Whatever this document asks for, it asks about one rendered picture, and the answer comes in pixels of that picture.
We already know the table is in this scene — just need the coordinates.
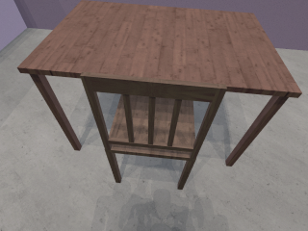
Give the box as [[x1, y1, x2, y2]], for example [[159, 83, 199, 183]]
[[17, 0, 302, 167]]

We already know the chair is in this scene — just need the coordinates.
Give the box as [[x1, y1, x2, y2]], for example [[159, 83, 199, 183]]
[[80, 71, 227, 190]]

